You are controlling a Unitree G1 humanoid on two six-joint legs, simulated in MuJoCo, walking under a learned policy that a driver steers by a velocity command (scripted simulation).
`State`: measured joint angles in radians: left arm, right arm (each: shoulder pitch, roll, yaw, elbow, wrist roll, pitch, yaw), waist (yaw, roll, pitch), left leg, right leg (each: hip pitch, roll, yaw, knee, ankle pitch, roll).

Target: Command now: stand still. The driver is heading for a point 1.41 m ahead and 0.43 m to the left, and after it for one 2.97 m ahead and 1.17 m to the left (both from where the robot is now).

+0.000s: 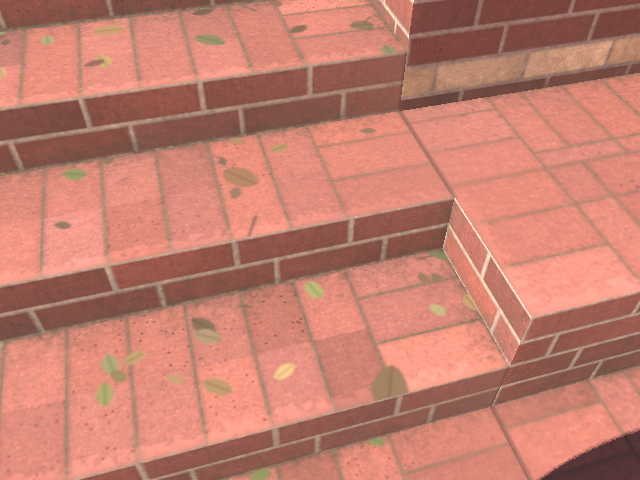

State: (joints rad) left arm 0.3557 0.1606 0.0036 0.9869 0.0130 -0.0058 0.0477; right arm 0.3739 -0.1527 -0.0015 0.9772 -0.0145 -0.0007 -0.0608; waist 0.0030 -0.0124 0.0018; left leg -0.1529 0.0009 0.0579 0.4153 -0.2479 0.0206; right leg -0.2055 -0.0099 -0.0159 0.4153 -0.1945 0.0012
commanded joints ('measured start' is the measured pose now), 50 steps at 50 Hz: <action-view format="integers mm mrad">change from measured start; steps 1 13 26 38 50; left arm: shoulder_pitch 71 44 224 170 -419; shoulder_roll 68 48 -65 170 20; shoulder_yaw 10 21 -77 -12 -71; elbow -6 -91 148 50 -226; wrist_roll -2 9 150 127 36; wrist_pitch -6 -28 -73 -93 -50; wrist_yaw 2 -45 -109 -191 -74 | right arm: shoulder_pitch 60 85 -268 242 167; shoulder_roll -79 -167 32 -195 9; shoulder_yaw -12 -64 32 -24 47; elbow -19 1 -254 -53 173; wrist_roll -2 -10 -23 -12 -113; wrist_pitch -8 -10 -53 24 -101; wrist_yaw -1 20 176 101 111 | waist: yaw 4 10 -44 -246 -25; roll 13 113 17 79 66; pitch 83 133 -3 -392 -58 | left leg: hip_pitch -57 -170 -1365 280 -219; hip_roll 101 251 11 37 97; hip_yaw -104 -343 -148 -521 -392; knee -112 -237 1925 281 -81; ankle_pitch -35 -507 -2 -18 -74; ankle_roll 35 234 404 346 211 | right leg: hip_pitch -50 -212 51 -439 -1191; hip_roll -80 -8 -226 -103 -51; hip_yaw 66 -88 58 -25 82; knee -89 296 -173 662 1657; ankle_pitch -19 -296 -100 844 -168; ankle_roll -37 -70 -254 -168 -219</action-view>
